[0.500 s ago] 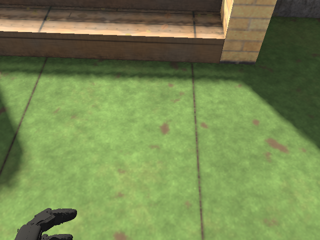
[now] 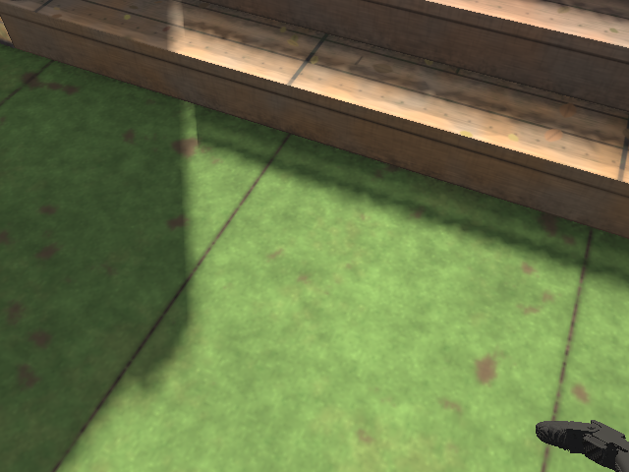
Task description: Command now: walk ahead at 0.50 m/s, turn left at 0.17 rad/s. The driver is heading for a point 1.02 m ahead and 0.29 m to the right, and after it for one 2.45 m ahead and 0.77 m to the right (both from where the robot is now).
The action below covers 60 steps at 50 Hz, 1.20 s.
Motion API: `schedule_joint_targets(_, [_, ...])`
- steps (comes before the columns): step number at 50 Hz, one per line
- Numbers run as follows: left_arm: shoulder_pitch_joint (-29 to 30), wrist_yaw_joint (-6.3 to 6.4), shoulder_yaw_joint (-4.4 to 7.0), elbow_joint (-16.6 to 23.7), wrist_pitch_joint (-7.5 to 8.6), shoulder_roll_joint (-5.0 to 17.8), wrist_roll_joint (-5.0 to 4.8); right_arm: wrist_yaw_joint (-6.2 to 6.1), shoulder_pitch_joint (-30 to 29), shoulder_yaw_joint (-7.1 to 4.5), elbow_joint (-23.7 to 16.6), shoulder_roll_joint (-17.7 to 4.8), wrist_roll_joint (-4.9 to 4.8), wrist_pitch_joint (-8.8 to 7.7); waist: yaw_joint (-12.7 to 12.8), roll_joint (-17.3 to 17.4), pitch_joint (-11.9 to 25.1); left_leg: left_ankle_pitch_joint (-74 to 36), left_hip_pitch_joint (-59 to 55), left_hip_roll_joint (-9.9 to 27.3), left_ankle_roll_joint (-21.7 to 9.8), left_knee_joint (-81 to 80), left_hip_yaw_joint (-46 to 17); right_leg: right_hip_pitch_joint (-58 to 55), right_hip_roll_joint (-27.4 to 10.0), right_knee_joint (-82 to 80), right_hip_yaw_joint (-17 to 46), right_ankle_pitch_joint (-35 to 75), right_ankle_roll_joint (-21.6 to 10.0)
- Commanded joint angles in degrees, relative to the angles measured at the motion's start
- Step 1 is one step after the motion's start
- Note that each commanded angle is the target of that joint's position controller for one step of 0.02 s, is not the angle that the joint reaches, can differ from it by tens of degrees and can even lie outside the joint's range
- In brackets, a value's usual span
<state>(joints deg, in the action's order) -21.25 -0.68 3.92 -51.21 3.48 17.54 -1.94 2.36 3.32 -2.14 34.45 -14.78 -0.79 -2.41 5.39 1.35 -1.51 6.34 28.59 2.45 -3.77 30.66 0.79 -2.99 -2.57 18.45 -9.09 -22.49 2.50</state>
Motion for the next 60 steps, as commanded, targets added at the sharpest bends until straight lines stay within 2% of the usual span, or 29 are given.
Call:
schedule_joint_targets(1, [2.8,0.66,0.37,3.7,0.39,7.0,1.34,-1.34,21.6,-5.72,1.9,-13.9,0.57,-0.20,-14.4,-0.3,14.5,-3.3,-36.5,5.1,-6.1,-0.8,-7.8,17.5,-7.6,29.3,1.6,34.3,-6.0])
schedule_joint_targets(2, [-2.5,0.12,-1.79,5.6,1.58,0.4,2.07,-1.53,22.4,-6.21,2.2,-19.1,0.71,-0.15,-9.6,14.7,20.8,7.2,-50.9,18.9,-15.4,-7.5,-36.6,38.9,2.8,48.8,4.6,-7.6,-2.6])
schedule_joint_targets(3, [1.3,-0.26,-0.48,4.7,2.66,6.1,0.57,-1.28,22.7,-4.83,1.7,-13.7,0.39,-0.58,-12.5,8.5,21.7,11.5,-50.1,19.4,-15.3,-11.7,-41.2,44.9,1.2,55.7,13.4,-11.2,-3.1])
schedule_joint_targets(4, [6.0,-0.54,0.16,6.7,3.22,8.1,-0.85,-1.16,19.6,-3.99,2.0,-11.7,0.50,-1.02,-12.0,7.5,13.5,7.6,-44.2,17.4,-13.2,-12.3,-32.4,49.0,-1.2,56.5,12.9,-6.8,-3.9])
schedule_joint_targets(6, [8.6,-0.12,0.12,6.8,3.26,7.0,0.75,-0.96,13.3,-3.07,1.9,-8.6,0.63,-1.39,-8.4,3.2,6.4,-2.7,-30.7,12.9,-11.1,-14.6,-21.4,45.4,-5.0,50.2,11.9,1.7,-3.7])
schedule_joint_targets(7, [7.3,-0.23,0.23,6.3,2.65,6.6,0.97,-0.94,11.5,-2.60,1.6,-7.1,1.08,-1.66,-6.3,3.7,5.5,-5.5,-26.2,11.5,-10.7,-16.5,-18.6,41.7,-6.1,48.4,12.5,4.1,-3.4])
schedule_joint_targets(10, [6.4,-0.14,-0.32,5.8,0.89,3.8,1.25,-1.12,10.6,-2.90,2.9,-7.8,0.70,-2.78,-4.1,2.7,3.5,-9.3,-20.6,11.0,-11.8,-21.0,-14.0,39.4,-6.3,43.4,12.1,7.7,-1.7])
schedule_joint_targets(13, [11.8,-0.08,-0.82,7.3,0.55,2.7,1.93,-1.78,12.1,-3.27,4.7,-9.0,0.67,-3.00,-5.1,1.5,0.7,-9.8,-20.0,9.7,-11.0,-22.9,-9.4,41.8,-6.1,33.1,11.9,16.6,-0.6])
schedule_joint_targets(16, [17.6,-0.83,-1.47,8.5,1.11,1.7,1.60,-2.28,14.1,-3.48,6.3,-10.1,0.47,-2.66,-7.2,1.8,-1.0,-7.7,-19.5,7.9,-8.9,-23.4,-5.4,39.0,-4.1,21.5,10.4,25.9,-0.8])
schedule_joint_targets(22, [23.8,-2.30,-1.32,11.0,1.78,3.4,1.19,-2.66,18.5,-4.15,10.4,-11.7,-0.47,-1.62,-8.5,2.3,-2.5,-7.5,-28.4,12.0,-7.0,-19.4,-6.1,38.5,-2.0,12.1,10.6,23.7,-3.8])
schedule_joint_targets(24, [21.0,-2.46,-0.78,10.5,1.99,4.7,1.29,-2.93,17.9,-4.34,11.0,-12.2,-0.47,-0.99,-6.6,3.4,-0.8,-15.7,-31.1,12.3,-5.7,-15.3,-6.0,34.0,-0.6,10.9,9.1,19.4,-5.5])
schedule_joint_targets(26, [7.3,-1.75,1.47,6.4,2.01,8.6,1.58,-3.29,17.2,-3.58,10.9,-10.7,0.01,-0.26,0.0,2.3,8.1,-27.4,-27.1,7.4,-2.7,1.9,-1.9,14.0,1.5,10.6,7.0,19.8,-8.4])
schedule_joint_targets(27, [-1.4,-1.28,2.73,5.0,1.76,13.7,2.07,-3.45,20.6,-2.07,9.6,-7.0,1.58,-0.47,1.2,-6.7,17.3,-10.0,-13.3,2.8,0.0,21.8,1.0,-4.7,-10.4,13.0,21.4,21.7,-13.3])
schedule_joint_targets(28, [-3.7,-1.70,2.96,3.9,1.48,15.3,1.69,-2.87,26.4,-0.63,9.6,-1.8,0.78,-1.68,-1.5,-20.4,23.1,26.4,6.5,-6.8,3.0,37.9,-2.9,-18.5,-19.2,2.7,48.5,4.6,-21.1])
schedule_joint_targets(29, [-2.4,-1.72,1.54,4.5,1.64,10.0,0.79,-2.55,21.0,-1.98,9.8,-8.2,-0.61,-2.67,1.0,-12.9,18.8,26.9,13.0,-3.7,2.2,43.6,-8.7,-16.0,-18.0,-1.6,49.3,-4.7,-18.8])
schedule_joint_targets(30, [2.0,-1.51,0.92,5.2,1.74,8.2,1.03,-2.40,15.3,-2.56,7.9,-10.2,-1.66,-3.18,0.4,-9.7,11.0,21.3,16.0,-0.8,1.3,43.2,-6.9,-8.6,-16.6,-2.5,41.5,-3.2,-16.5])
schedule_joint_targets(31, [5.7,-1.43,0.54,5.9,1.76,7.2,1.65,-2.74,12.5,-2.39,7.4,-9.7,-1.08,-3.28,-1.1,-5.3,6.9,16.3,14.3,1.9,1.2,40.8,-5.5,-0.8,-14.7,-3.5,35.8,2.8,-15.6])
schedule_joint_targets(33, [9.3,-1.39,-0.20,6.3,2.13,4.6,2.82,-2.90,13.1,-2.65,7.6,-8.4,-0.02,-2.61,-4.5,-6.4,4.2,10.6,8.1,5.0,1.5,35.7,-5.9,9.0,-11.5,-6.1,28.7,11.9,-15.2])
schedule_joint_targets(36, [8.9,-1.04,0.03,5.3,2.80,5.3,2.16,-3.01,13.8,-2.24,8.0,-6.1,0.24,-1.31,-5.9,-6.2,2.8,7.9,6.8,5.8,3.0,30.6,-4.9,12.8,-10.5,-9.8,22.9,18.3,-16.4])
schedule_joint_targets(40, [5.7,0.11,0.59,3.7,2.28,7.2,1.58,-3.01,5.6,-1.77,5.5,-4.9,1.04,-1.67,-4.1,-3.9,0.2,-3.4,10.0,5.3,5.2,16.8,-4.2,12.0,-8.8,-11.5,18.9,23.2,-15.8])
schedule_joint_targets(47, [-1.1,1.19,1.18,1.1,0.46,8.3,0.35,-1.08,-6.6,-1.20,2.7,-4.5,-0.03,-3.57,-0.5,-5.1,-1.9,-10.6,4.1,0.6,5.8,-1.4,-3.4,8.3,-8.9,-7.0,19.6,20.3,-13.9])
schedule_joint_targets(50, [-0.2,1.68,1.93,1.2,-0.38,9.4,0.48,-0.87,-3.7,-2.07,3.4,-7.3,-0.07,-4.42,-3.4,-7.1,-0.7,-5.1,-1.9,0.0,4.1,-4.3,-4.0,5.9,-10.5,-2.1,22.8,22.3,-12.1])
schedule_joint_targets(52, [0.7,1.56,1.08,1.9,-0.59,6.7,1.09,-1.55,8.7,-3.98,6.7,-11.1,0.49,-4.83,-9.6,-5.9,7.4,-3.5,-21.1,1.1,0.8,-5.1,-3.9,10.3,-5.7,12.2,20.1,28.4,-9.3])
schedule_joint_targets(53, [0.7,1.47,-0.31,4.0,-0.59,2.6,2.55,-2.11,18.4,-5.01,7.9,-15.1,1.39,-4.59,-12.9,2.2,17.3,-2.0,-37.5,12.0,-2.3,-3.1,-14.7,20.4,-0.6,30.2,16.2,14.4,-7.0])
schedule_joint_targets(54, [-6.4,1.27,-1.45,5.6,0.44,-1.5,0.87,-1.74,19.5,-5.57,9.1,-17.7,1.48,-3.80,-8.6,20.2,22.4,12.0,-51.4,22.4,-9.9,-10.5,-39.4,40.3,5.8,46.8,13.2,-11.7,-4.5])
schedule_joint_targets(55, [-3.8,1.35,-0.01,4.5,0.68,5.1,-0.32,-1.63,17.5,-4.03,8.0,-11.4,1.14,-3.80,-10.3,12.2,17.4,20.5,-46.9,20.7,-8.4,-13.7,-39.5,45.5,2.0,53.5,17.9,-9.9,-4.5])
schedule_joint_targets(56, [1.0,1.37,0.98,5.6,0.71,7.9,-0.79,-1.75,14.2,-3.17,7.7,-8.5,0.85,-3.92,-10.4,8.1,10.4,18.6,-40.0,18.8,-6.3,-14.6,-30.1,47.1,-0.1,54.0,17.0,-4.4,-4.9])
schedule_joint_targets(57, [3.0,1.57,1.01,5.8,0.48,7.1,-0.39,-1.67,10.9,-2.75,7.8,-7.6,1.16,-4.00,-8.9,4.4,6.8,11.5,-33.4,16.6,-5.5,-16.0,-24.0,44.9,-2.3,53.0,15.9,0.1,-4.4])
schedule_joint_targets(60, [3.2,1.08,1.18,6.5,-0.93,4.1,-0.06,-1.75,6.6,-2.44,9.0,-5.7,1.59,-4.48,-5.6,5.7,2.3,1.4,-23.1,13.0,-5.3,-20.8,-12.1,39.5,-5.5,48.2,15.4,5.7,-3.5])
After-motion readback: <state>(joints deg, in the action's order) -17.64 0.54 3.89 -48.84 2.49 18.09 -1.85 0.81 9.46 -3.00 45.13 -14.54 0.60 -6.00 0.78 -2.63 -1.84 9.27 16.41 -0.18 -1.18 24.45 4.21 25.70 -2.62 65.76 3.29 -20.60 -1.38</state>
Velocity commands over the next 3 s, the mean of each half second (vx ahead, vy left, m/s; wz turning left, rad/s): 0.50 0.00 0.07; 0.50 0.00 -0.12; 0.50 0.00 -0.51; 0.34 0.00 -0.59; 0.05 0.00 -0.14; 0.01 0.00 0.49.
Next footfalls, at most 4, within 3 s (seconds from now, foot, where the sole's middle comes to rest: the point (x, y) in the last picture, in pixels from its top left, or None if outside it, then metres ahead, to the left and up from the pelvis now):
0.52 right None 0.47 -0.13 -0.76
1.04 left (312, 337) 0.76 0.11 -0.76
1.56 right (450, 284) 0.94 -0.22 -0.76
2.02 left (425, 212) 1.17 -0.16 -0.76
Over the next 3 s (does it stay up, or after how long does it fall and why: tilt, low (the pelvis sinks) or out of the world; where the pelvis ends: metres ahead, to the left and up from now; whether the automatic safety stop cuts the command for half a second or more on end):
stays up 1.03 -0.14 0.01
